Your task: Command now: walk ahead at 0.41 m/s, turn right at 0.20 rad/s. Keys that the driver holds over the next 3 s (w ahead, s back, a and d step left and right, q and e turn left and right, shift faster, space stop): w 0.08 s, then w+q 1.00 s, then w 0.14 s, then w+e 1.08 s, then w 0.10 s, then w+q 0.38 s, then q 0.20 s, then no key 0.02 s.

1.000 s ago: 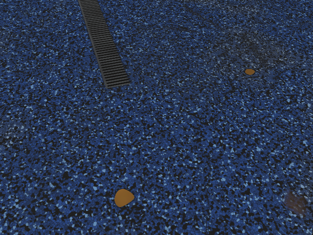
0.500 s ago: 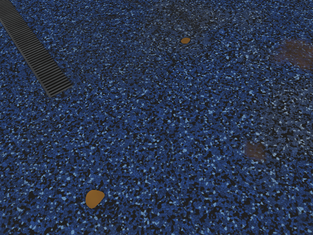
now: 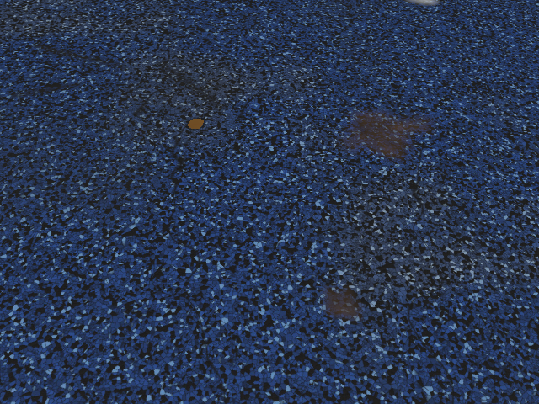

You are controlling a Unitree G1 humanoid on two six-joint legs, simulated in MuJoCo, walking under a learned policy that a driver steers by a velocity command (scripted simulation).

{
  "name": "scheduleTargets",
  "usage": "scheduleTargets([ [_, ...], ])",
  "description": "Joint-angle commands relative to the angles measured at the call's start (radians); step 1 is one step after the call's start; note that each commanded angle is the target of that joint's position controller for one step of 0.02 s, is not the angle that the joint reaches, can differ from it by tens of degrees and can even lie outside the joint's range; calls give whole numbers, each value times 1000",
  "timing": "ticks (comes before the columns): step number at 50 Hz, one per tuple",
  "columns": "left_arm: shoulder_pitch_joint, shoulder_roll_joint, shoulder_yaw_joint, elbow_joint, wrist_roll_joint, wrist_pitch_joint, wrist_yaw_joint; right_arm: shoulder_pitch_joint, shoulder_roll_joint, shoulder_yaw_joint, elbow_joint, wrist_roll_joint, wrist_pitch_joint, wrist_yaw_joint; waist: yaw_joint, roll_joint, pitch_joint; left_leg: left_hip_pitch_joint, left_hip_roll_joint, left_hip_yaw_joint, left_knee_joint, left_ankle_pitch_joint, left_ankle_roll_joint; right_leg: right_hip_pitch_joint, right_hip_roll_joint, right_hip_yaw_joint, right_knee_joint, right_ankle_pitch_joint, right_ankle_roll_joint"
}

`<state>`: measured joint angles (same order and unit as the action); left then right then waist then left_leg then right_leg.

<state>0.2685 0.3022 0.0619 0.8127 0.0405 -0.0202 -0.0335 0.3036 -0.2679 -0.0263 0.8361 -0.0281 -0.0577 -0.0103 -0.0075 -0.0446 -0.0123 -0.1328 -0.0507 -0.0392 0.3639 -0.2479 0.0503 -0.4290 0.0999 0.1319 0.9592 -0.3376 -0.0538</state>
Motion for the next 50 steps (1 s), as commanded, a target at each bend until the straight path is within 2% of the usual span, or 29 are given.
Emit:
scheduleTargets([
  [1, -54, 75, 11, -60, 10, -16, -17, 44, -123, -30, -17, 8, -33, 7, -12, 163, 85, 138, 231, -255, -227, -2, 110, -286, -62, -14, 74, 96, 25],
  [6, -264, 27, -20, -128, 13, -13, -24, 153, -91, -23, 45, 22, -35, 14, -55, 153, 103, 155, 207, -166, -218, 338, 138, -319, -128, -164, -95, 165, 67],
  [9, -354, -5, -41, -161, -2, -18, -29, 202, -121, -30, 75, 15, -31, 7, -74, 162, 106, 121, 206, -157, -182, 467, 137, -202, -102, -198, -272, 184, 67],
  [12, -310, 26, -36, -153, -12, -25, -11, 190, -147, -37, 85, 14, -25, 2, -29, 166, 82, 114, 241, -184, -115, 623, 118, -44, -74, -191, -367, 184, 29],
  [13, -247, 44, -28, -132, -13, -29, 0, 174, -152, -37, 84, 16, -25, 2, 6, 164, 52, 106, 237, -181, -50, 733, 102, 61, -53, -187, -404, 171, 11],
  [14, -133, 68, -17, -94, -11, -36, 13, 164, -155, -38, 87, 22, -26, 4, 61, 141, -8, 86, 210, -156, 80, 805, 82, 220, -36, -187, -468, 189, -11],
  [15, 12, 109, -1, -54, 1, -48, 29, 152, -145, -35, 81, 31, -29, 9, 126, 113, -95, -27, 164, -121, 265, 699, 62, 454, -93, -141, -492, 213, -38],
  [16, 177, 193, 19, -45, 25, -55, 47, 152, -78, -19, 38, 34, -33, 13, 178, -18, -245, -199, 101, -79, 544, 308, 50, 689, -371, 141, -528, -17, -78],
  [17, 154, 253, 33, -44, 27, -41, 45, 260, -6, -10, 25, 55, -19, 5, 105, -218, -317, -432, -21, -11, 799, -287, 33, 766, -585, 539, -660, -107, -159],
  [18, 89, 159, 18, -51, -3, -35, 39, 197, -117, -38, 43, 22, -1, 0, 90, -62, -180, -482, 44, -52, 869, -210, 47, 619, -528, 513, -690, -174, -150],
  [19, 2, 84, -1, -59, -8, -40, 36, 146, -99, -41, 38, 20, 1, 11, 54, -26, -49, -482, 78, -54, 846, -119, 49, 486, -475, 346, -716, -110, -129],
  [20, -33, 48, -9, -57, -7, -48, 33, 126, -65, -36, 42, 20, 4, 19, 35, -24, 11, -456, 104, -43, 819, -70, 42, 396, -426, 218, -748, 30, -112],
  [22, -33, 18, -17, -38, -11, -65, 39, 125, -53, -41, 49, 1, 27, 34, 1, -55, 46, -414, 126, -27, 789, -43, 26, 313, -362, 56, -780, 183, -82],
  [26, 24, 22, -11, -1, -27, -97, 38, 27, -26, -42, 7, -5, 52, 56, -13, -43, 59, -505, 134, -2, 776, 46, 11, 329, -350, -92, -811, 371, -82],
  [30, 70, 9, -14, 31, -22, -95, 41, -132, -13, -32, -57, -4, 50, 75, 3, -29, 97, -575, 131, 39, 622, 191, -5, 341, -319, -220, -818, 493, -78],
  [32, 85, 22, -13, 43, -22, -94, 43, -211, 0, -19, -85, -4, 44, 83, 18, -23, 108, -530, 118, 82, 477, 259, -2, 341, -307, -275, -811, 546, -65],
  [35, 140, 52, -8, 72, -23, -87, 52, -313, -2, -8, -128, -8, 43, 93, 44, -16, 122, -490, 98, 148, 330, 254, 27, 414, -334, -314, -795, 640, -54],
  [36, 154, 60, -6, 81, -22, -82, 56, -325, -8, -8, -137, -9, 43, 92, 45, -16, 118, -477, 85, 163, 301, 228, 42, 454, -343, -328, -770, 711, -50],
  [38, 159, 85, -3, 91, -20, -69, 65, -297, -26, -14, -136, -13, 45, 84, 22, -35, 79, -407, 32, 197, 272, 136, 82, 526, -354, -361, -659, 995, -39],
  [40, 153, 118, 6, 94, -13, -49, 72, -179, -58, -28, -108, -15, 42, 72, -35, -58, 0, -264, -31, 208, 250, 23, 132, 552, -365, -377, -437, 1184, -45],
  [41, 152, 130, 9, 90, -13, -40, 71, -64, -86, -45, -74, -18, 34, 64, -81, -48, -67, -116, -56, 186, 197, 5, 161, 501, -366, -377, -255, 1105, -44],
  [42, 135, 126, 9, 71, -13, -38, 65, 94, -143, -72, -27, -29, 30, 47, -157, 17, -147, 122, 6, 69, 125, -29, 208, 326, -340, -387, 21, 849, -18],
  [43, 192, -8, -17, 6, -22, -45, 42, 79, -260, -103, -40, -28, 37, 30, -70, 260, -231, 461, 331, -428, 118, -17, 350, -133, -171, -363, 392, -117, 41],
  [44, 65, 81, 0, -42, -22, -56, 38, 118, -268, -107, -60, 6, 50, 27, -130, 153, -289, 490, 399, -739, -43, -32, 417, -298, -71, -144, 543, -201, 52],
  [45, -21, 78, -3, -71, -26, -70, 34, 65, -236, -100, -46, 14, 53, 17, -108, 83, -125, 384, 375, -565, -83, 25, 373, -379, -147, -89, 488, -73, 42],
  [46, -13, 72, -8, -67, -29, -82, 34, 19, -184, -89, -42, 21, 49, 13, -61, 37, -34, 234, 339, -464, -103, 134, 331, -325, -183, -99, 382, -1, 40],
  [47, 1, 68, -6, -53, -22, -76, 36, -24, -150, -80, -44, 19, 40, 11, -14, 3, 19, 123, 282, -376, -112, 258, 289, -257, -207, -97, 303, 14, 46],
  [48, 27, 64, -8, -50, -3, -57, 36, -50, -127, -71, -48, 24, 30, 9, 21, 6, 24, 49, 239, -313, -122, 344, 273, -187, -215, -94, 261, 12, 61],
  [50, 46, 44, -9, -50, 13, -22, 28, -43, -121, -66, -46, 29, 7, 15, 45, 19, 4, -6, 196, -258, -130, 438, 264, -132, -216, -104, 194, 7, 84],
])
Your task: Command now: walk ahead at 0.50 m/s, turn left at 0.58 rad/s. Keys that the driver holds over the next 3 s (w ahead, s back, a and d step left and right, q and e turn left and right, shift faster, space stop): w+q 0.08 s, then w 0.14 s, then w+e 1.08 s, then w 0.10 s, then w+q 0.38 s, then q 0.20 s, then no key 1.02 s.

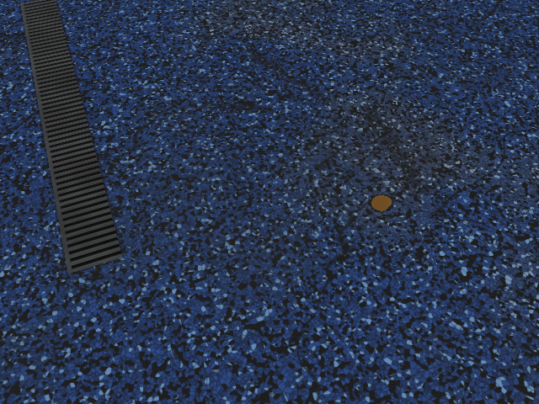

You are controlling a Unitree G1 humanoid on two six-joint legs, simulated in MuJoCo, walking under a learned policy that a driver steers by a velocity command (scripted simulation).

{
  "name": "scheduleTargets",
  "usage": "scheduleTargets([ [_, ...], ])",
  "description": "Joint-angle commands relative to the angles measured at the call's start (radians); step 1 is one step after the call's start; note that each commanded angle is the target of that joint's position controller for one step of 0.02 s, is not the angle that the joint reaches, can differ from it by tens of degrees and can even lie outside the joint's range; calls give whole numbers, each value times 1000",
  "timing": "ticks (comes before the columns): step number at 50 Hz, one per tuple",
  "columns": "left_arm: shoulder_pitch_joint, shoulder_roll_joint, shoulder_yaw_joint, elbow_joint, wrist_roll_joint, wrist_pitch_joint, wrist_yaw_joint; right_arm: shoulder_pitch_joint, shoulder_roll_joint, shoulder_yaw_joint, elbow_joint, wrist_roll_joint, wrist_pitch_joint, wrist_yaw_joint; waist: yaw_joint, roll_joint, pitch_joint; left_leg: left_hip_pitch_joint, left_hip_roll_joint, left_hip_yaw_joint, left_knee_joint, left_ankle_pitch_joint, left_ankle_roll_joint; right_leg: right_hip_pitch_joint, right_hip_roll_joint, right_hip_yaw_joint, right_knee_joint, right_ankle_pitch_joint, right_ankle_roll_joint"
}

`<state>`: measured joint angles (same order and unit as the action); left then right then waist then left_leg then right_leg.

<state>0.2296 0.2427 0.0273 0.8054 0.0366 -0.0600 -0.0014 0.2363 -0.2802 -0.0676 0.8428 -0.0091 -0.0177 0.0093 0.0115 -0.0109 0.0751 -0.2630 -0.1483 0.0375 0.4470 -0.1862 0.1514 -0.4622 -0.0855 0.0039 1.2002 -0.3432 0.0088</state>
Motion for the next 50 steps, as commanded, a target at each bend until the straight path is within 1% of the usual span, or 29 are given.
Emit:
scheduleTargets([
  [1, 73, 92, 23, -49, 17, 28, -8, 39, -122, -28, -46, 11, -39, -3, 28, -7, -80, 103, 276, -315, -220, 380, 158, -101, -29, 13, -83, 33, 31],
  [3, -2, 84, 21, -80, 15, 36, -12, 77, -142, -33, -39, 8, -43, -2, 8, 14, -58, 84, 252, -307, -239, 341, 139, -142, -29, -1, -165, 113, 46],
  [7, -151, 82, 16, -124, 8, 35, -18, 169, -127, -28, -17, 8, -43, -3, -55, 57, -37, 159, 235, -297, -241, 349, 83, -209, -17, -12, -360, 282, 46],
  [13, -300, 80, 3, -171, -4, 17, -31, 264, -126, -16, 20, -7, -50, -18, -116, 77, -17, 325, 283, -287, -209, 470, 57, -204, 28, -46, -565, 333, -12],
  [14, -302, 87, 5, -175, -7, 14, -32, 261, -131, -15, 23, -12, -52, -21, -110, 84, -10, 343, 300, -283, -205, 494, 50, -181, 35, -47, -593, 311, -32],
  [16, -225, 108, 14, -154, -10, 10, -29, 222, -144, -14, 24, -18, -57, -27, -58, 98, -20, 345, 314, -241, -157, 658, 18, -47, 70, -57, -650, 236, -77],
  [17, -144, 126, 24, -127, -13, 8, -22, 209, -154, -15, 27, -21, -59, -28, -22, 104, -59, 352, 309, -218, -73, 808, 3, 58, 106, -69, -661, 189, -99],
  [18, -5, 141, 34, -79, -14, 2, -12, 196, -160, -15, 31, -24, -58, -26, 43, 79, -128, 348, 281, -175, 93, 891, -11, 206, 142, -87, -712, 189, -125],
  [19, 150, 170, 47, -38, -2, -6, -2, 190, -148, -9, 23, -22, -60, -25, 111, 50, -212, 225, 249, -139, 308, 747, -26, 426, 71, -6, -728, 188, -164],
  [20, 266, 287, 78, -28, 19, -8, 5, 272, -67, 10, -12, 8, -65, -17, 97, -154, -355, -80, 119, -62, 696, 307, -82, 719, -205, 442, -744, 107, -296],
  [21, 228, 253, 76, -8, -17, 9, -11, 274, -100, 4, -7, -11, -68, -15, 62, -211, -359, -279, 26, -79, 852, -288, -90, 740, -281, 780, -911, 112, -355],
  [22, 116, 209, 68, -29, -36, 15, -20, 197, -118, 3, -25, -34, -69, -13, 21, -98, -185, -367, 103, -127, 886, -219, -85, 602, -249, 674, -927, 16, -344],
  [23, 56, 157, 57, -41, -34, 15, -24, 118, -116, 9, -41, -35, -75, -6, 19, -16, -103, -371, 147, -119, 842, -148, -88, 482, -211, 547, -946, 54, -327],
  [24, 44, 132, 49, -34, -27, 13, -22, 85, -100, 12, -54, -33, -75, 0, 0, 1, -46, -352, 178, -113, 776, -123, -93, 389, -160, 462, -969, 141, -301],
  [25, 50, 121, 45, -18, -28, 8, -19, 80, -94, 15, -67, -41, -65, 3, -25, -12, -30, -318, 198, -112, 719, -115, -106, 329, -116, 402, -983, 220, -277],
  [27, 75, 135, 49, -1, -33, -6, -18, 96, -73, 24, -67, -46, -42, 7, -41, -42, -57, -274, 203, -89, 663, -107, -136, 294, -74, 338, -994, 351, -274],
  [29, 106, 155, 57, 11, -38, -10, -15, 55, -63, 29, -86, -45, -32, 8, -37, -43, -57, -296, 210, -68, 598, -80, -163, 272, -53, 303, -1012, 376, -283],
  [32, 160, 161, 63, 25, -41, -5, -11, -97, -55, 37, -141, -41, -28, 9, 1, -42, -20, -358, 219, -48, 439, 36, -198, 269, -25, 291, -1035, 370, -265],
  [35, 217, 166, 69, 36, -40, 0, -8, -204, -41, 46, -175, -33, -31, 14, 44, -52, -32, -356, 200, -45, 300, 145, -207, 318, -4, 288, -1000, 419, -229],
  [39, 272, 173, 74, 39, -26, 8, 2, -307, -45, 53, -217, -22, -42, 14, 81, -59, -45, -345, 164, -48, 194, 146, -198, 405, -21, 332, -920, 539, -219],
  [42, 223, 192, 81, 17, -18, 11, 13, -257, -74, 46, -217, -17, -55, 8, 36, -75, -59, -200, 141, -70, 92, 70, -168, 396, -37, 382, -847, 576, -184],
  [43, 192, 201, 83, 6, -18, 9, 12, -184, -91, 39, -195, -15, -60, 2, 1, -77, -83, -81, 120, -65, 57, 34, -152, 364, -25, 387, -791, 621, -166],
  [44, 173, 203, 83, 2, -25, 4, 6, -70, -116, 27, -163, -19, -71, -9, -57, -39, -138, 91, 122, -68, -10, 48, -127, 322, 22, 359, -659, 641, -143],
  [45, 172, 161, 71, -17, -39, -6, -5, 66, -182, 8, -149, -38, -82, -27, -113, 53, -255, 308, 281, -216, -43, -73, -78, 227, 82, 293, -432, 499, -115],
  [46, 231, 65, 50, -48, -64, -9, -4, 140, -255, -10, -155, -57, -73, -41, -105, 221, -359, 548, 544, -567, -103, -201, -8, -36, 208, 152, -169, -53, -84],
  [47, 282, 128, 57, -54, -39, 4, 2, 110, -255, -20, -146, -40, -54, -37, -52, 278, -366, 506, 610, -821, -159, -282, 65, -169, 190, 101, -29, -212, -89],
  [48, 237, 158, 63, -27, -19, 19, 3, 48, -150, 0, -162, -33, -48, -31, -39, 114, -223, 382, 561, -690, -168, -327, 52, -199, 121, 110, 24, -124, -89],
  [49, 172, 143, 60, -31, -13, 22, -9, 7, -88, 15, -163, -27, -50, -26, -38, 48, -128, 268, 498, -528, -193, -235, 31, -185, 94, 98, -2, -50, -80],
  [50, 150, 125, 59, -35, -11, 28, -19, -10, -68, 22, -158, -30, -54, -24, -22, 73, -90, 201, 450, -409, -221, -124, 3, -159, 68, 87, -37, -15, -70],
])
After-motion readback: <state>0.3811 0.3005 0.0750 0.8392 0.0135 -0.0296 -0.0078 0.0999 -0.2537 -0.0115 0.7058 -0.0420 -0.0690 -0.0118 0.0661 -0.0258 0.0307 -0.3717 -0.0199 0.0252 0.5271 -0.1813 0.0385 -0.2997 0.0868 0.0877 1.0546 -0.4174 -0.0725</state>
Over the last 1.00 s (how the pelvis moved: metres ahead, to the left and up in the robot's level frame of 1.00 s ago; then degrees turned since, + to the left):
0.50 0.06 -0.01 27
